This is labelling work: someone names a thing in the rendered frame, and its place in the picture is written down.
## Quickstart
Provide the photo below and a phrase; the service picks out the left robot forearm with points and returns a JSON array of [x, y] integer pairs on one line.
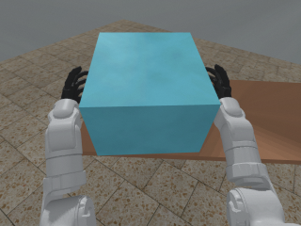
[[63, 152]]

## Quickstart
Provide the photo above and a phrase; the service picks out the right robot upper arm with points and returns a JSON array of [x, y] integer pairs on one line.
[[254, 206]]

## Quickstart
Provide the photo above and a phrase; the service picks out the table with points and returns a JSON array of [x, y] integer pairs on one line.
[[272, 108]]

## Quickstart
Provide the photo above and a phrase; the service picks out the right robot forearm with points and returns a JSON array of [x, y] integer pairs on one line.
[[244, 167]]

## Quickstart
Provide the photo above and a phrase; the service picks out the right robot hand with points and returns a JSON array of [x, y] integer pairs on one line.
[[221, 82]]

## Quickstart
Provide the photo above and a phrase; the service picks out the carton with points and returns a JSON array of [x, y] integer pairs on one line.
[[146, 93]]

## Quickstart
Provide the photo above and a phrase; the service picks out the left robot upper arm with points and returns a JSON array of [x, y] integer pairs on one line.
[[71, 211]]

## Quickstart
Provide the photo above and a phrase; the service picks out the left robot hand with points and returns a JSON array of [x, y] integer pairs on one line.
[[71, 88]]

